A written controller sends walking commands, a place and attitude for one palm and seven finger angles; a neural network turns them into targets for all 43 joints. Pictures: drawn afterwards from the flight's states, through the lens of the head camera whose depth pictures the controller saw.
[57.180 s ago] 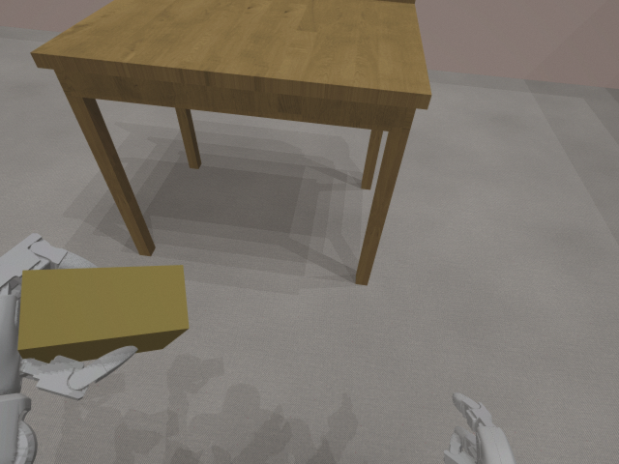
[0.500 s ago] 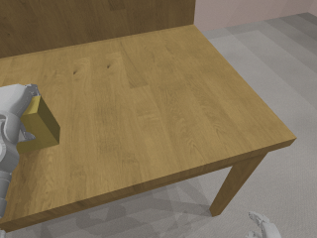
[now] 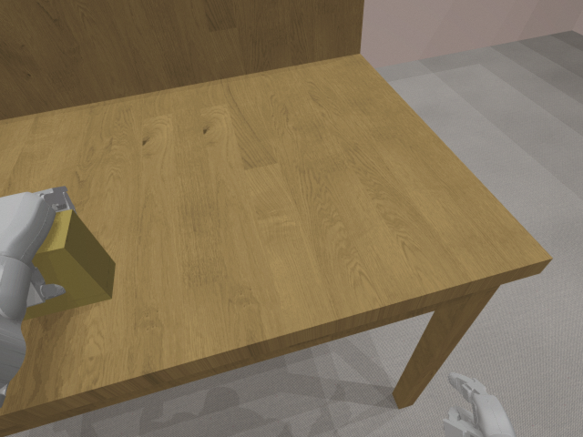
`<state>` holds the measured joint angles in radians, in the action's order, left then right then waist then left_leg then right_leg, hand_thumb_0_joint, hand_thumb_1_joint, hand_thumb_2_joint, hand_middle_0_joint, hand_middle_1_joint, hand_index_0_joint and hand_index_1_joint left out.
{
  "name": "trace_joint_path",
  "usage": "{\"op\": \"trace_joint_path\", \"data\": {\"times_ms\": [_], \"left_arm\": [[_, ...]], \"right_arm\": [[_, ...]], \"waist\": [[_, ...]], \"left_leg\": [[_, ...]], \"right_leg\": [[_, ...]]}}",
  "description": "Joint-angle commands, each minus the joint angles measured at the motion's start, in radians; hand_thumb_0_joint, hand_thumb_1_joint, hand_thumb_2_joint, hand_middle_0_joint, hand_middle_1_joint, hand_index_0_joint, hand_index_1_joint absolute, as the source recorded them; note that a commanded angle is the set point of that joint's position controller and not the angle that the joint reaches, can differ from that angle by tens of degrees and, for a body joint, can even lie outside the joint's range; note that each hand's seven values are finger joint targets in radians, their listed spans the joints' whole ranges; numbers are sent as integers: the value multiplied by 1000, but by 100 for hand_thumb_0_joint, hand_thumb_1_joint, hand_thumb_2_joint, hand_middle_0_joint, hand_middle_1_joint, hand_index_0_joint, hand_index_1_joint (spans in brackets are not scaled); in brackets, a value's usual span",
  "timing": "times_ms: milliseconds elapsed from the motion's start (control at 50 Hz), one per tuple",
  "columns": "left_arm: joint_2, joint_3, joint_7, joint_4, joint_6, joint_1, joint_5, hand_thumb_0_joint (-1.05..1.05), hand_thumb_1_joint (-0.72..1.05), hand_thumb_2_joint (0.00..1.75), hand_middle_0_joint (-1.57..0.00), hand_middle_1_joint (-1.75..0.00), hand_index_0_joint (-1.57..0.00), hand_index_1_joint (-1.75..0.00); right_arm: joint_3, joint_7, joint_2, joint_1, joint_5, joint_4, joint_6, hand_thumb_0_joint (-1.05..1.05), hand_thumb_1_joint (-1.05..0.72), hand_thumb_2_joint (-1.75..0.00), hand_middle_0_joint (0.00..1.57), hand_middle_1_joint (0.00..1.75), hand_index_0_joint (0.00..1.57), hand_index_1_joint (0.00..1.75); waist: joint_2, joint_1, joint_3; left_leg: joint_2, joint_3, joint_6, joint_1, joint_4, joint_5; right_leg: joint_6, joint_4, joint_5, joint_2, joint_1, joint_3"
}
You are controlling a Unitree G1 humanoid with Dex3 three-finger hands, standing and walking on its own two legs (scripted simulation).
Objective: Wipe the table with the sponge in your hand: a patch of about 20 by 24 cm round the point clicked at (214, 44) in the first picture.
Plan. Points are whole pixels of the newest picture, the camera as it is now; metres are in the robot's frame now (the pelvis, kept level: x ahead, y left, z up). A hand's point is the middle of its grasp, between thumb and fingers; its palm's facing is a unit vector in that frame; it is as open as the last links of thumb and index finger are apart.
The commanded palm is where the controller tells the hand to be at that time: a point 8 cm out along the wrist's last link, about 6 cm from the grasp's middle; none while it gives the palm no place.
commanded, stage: wipe back along the first lane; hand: left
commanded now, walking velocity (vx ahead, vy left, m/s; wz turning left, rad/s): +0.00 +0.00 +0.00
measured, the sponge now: (55, 275) +0.27 +0.35 +0.10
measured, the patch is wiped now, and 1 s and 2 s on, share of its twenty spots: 1.00 1.00 1.00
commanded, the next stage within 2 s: lift the sponge slowly off the table in 0.42 s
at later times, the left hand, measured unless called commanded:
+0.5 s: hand (29, 287) +0.22 +0.33 +0.15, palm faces +0.09 -0.02 -1.00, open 10.1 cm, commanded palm +0.18 +0.31 +0.17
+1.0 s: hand (28, 297) +0.21 +0.32 +0.15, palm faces +0.05 -0.03 -1.00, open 10.1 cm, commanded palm +0.18 +0.32 +0.20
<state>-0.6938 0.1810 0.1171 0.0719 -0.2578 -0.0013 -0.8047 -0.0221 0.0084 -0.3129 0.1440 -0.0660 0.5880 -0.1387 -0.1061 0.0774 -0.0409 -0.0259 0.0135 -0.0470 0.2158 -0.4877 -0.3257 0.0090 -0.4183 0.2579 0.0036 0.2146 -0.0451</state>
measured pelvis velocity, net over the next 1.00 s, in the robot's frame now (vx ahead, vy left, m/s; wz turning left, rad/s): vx -0.02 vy -0.01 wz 0.00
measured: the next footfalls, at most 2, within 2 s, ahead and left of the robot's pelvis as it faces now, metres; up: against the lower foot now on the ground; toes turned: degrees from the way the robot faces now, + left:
none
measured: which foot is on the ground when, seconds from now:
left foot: down 0.00-1.00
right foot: down 0.00-1.00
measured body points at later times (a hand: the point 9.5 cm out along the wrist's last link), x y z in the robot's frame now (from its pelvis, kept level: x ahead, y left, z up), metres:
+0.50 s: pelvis -0.01 +0.00 +0.00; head +0.00 -0.03 +0.45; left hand +0.21 +0.32 +0.20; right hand +0.21 -0.21 -0.09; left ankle -0.05 +0.09 -0.74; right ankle -0.03 -0.13 -0.74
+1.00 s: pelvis -0.02 -0.01 +0.00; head -0.01 -0.04 +0.45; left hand +0.21 +0.32 +0.20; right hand +0.21 -0.22 -0.09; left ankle -0.05 +0.09 -0.74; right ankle -0.03 -0.13 -0.74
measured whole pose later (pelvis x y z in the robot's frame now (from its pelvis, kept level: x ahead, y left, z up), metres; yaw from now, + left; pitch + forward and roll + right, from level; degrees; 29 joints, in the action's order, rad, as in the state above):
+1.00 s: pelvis -0.02 -0.01 +0.00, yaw +0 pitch -1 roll -1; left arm -0.71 0.12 0.12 0.28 -0.35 -0.14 -0.78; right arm -0.05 0.05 -0.29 0.10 -0.05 0.60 -0.11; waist -0.10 0.12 0.00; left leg -0.02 0.02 -0.03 0.17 -0.48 -0.30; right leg -0.01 -0.43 0.25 0.00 0.17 -0.05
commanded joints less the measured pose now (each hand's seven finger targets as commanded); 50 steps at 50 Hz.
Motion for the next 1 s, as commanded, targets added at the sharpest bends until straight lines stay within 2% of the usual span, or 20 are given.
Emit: {"op": "trace_joint_path", "data": {"times_ms": [0,20,60,120,140,220,280,320,360,420,460,520,580,620,660,720,780,820,860,980], "left_arm": [[-170,28,22,122,-32,-26,2,0,10,130,-120,-160,-120,-160],[-187,39,16,151,-35,-24,1,0,10,130,-120,-160,-120,-160],[-147,27,9,131,-39,-107,21,0,10,130,-120,-160,-120,-160],[-150,13,3,215,-57,-47,9,0,10,130,-120,-160,-120,-160],[-135,17,-3,158,-63,-101,15,0,10,130,-120,-160,-120,-160],[-130,7,-9,268,-77,-102,11,0,10,130,-120,-160,-120,-160],[-117,2,-8,226,-91,-152,24,0,10,130,-120,-160,-120,-160],[-155,26,-12,294,-104,-117,18,0,10,130,-120,-160,-120,-160],[-99,-9,-8,240,-112,-174,29,0,10,130,-120,-160,-120,-160],[-136,26,-9,337,-111,-204,19,0,10,130,-120,-160,-120,-160],[-83,-7,-10,313,-107,-268,34,0,10,130,-120,-160,-120,-160],[-127,14,-20,380,-118,-189,17,0,10,130,-120,-160,-120,-160],[-145,33,-28,325,-121,-189,17,0,10,130,-120,-160,-120,-160],[-186,54,-34,377,-123,-115,5,0,10,130,-120,-160,-120,-160],[-152,23,-29,300,-129,-113,14,0,10,130,-120,-160,-120,-160],[-223,68,-31,374,-122,-44,0,0,10,130,-120,-160,-120,-160],[-213,76,-23,345,-112,-111,18,0,10,130,-120,-160,-120,-160],[-249,90,-25,381,-108,-33,7,0,10,130,-120,-160,-120,-160],[-219,72,-22,328,-104,-51,20,0,10,130,-120,-160,-120,-160],[-282,109,-18,315,-83,31,12,0,10,130,-120,-160,-120,-160]], "right_arm": [[32,7,-115,-170,3,-163,49,0,-90,-90,20,30,20,30],[36,8,-116,-129,7,-164,51,0,-90,-90,20,30,20,30],[35,8,-113,-135,5,-151,48,0,-90,-90,20,30,20,30],[30,8,-109,-146,9,-170,55,0,-90,-90,20,30,20,30],[32,12,-108,-144,9,-152,53,0,-90,-90,20,30,20,30],[26,8,-103,-160,11,-173,59,0,-90,-90,20,30,20,30],[24,12,-105,-173,7,-155,48,0,-90,-90,20,30,20,30],[19,13,-103,-181,11,-173,56,0,-90,-90,20,30,20,30],[18,15,-100,-186,8,-158,50,0,-90,-90,20,30,20,30],[17,10,-96,-194,11,-177,59,0,-90,-90,20,30,20,30],[20,7,-95,-189,8,-162,57,0,-90,-90,20,30,20,30],[20,9,-100,-193,11,-177,61,0,-90,-90,20,30,20,30],[23,18,-105,-191,12,-158,56,0,-90,-90,20,30,20,30],[19,26,-102,-194,15,-173,68,0,-90,-90,20,30,20,30],[17,32,-104,-196,12,-153,57,0,-90,-90,20,30,20,30],[14,38,-100,-202,17,-169,72,0,-90,-90,20,30,20,30],[17,38,-98,-199,18,-155,63,0,-90,-90,20,30,20,30],[11,44,-97,-206,18,-164,75,0,-90,-90,20,30,20,30],[14,45,-98,-200,16,-148,69,0,-90,-90,20,30,20,30],[13,58,-104,-198,17,-142,75,0,-90,-90,20,30,20,30]], "waist": [[92,25,-137],[94,29,-173],[107,27,-133],[88,29,-159],[100,27,-117],[92,38,-175],[99,35,-96],[83,45,-142],[97,37,-83],[86,56,-148],[78,45,-103],[76,46,-128],[83,45,-83],[82,51,-132],[89,39,-79],[43,56,-154],[48,57,-136],[39,53,-167],[35,43,-113],[40,46,-125]], "left_leg": [[18,39,7,-13,40,513],[12,36,8,-16,31,541],[16,36,14,-11,39,528],[16,39,14,-17,43,516],[19,36,16,-11,46,504],[14,35,14,-26,41,506],[19,34,19,-4,63,443],[15,36,15,-7,60,447],[18,34,18,1,68,427],[17,37,17,-13,52,475],[26,40,24,-12,57,480],[22,37,18,-7,57,444],[22,39,19,4,68,409],[13,37,12,-5,61,408],[15,36,16,5,75,378],[5,36,11,-22,63,412],[8,37,13,-28,63,429],[2,34,9,-36,55,432],[7,36,14,-27,68,408],[1,33,10,-41,72,398]], "right_leg": [[-65,-4,-360,-35,-128,6],[-61,-15,-374,-23,-147,-3],[-57,-9,-367,-27,-137,-8],[-61,-10,-342,-26,-136,-6],[-60,-4,-335,-30,-120,-8],[-62,-13,-349,-25,-150,1],[-59,2,-299,-30,-123,-5],[-63,-7,-302,-26,-150,2],[-59,4,-289,-30,-127,-6],[-62,-19,-320,-27,-161,3],[-57,-8,-314,-31,-134,-5],[-60,-13,-286,-31,-135,4],[-61,-1,-260,-34,-122,2],[-65,-9,-264,-29,-145,12],[-62,7,-240,-33,-125,6],[-69,-6,-264,-27,-162,20],[-64,1,-289,-29,-167,13],[-68,-7,-293,-28,-175,21],[-65,13,-270,-33,-150,12],[-66,21,-265,-33,-160,18]]}}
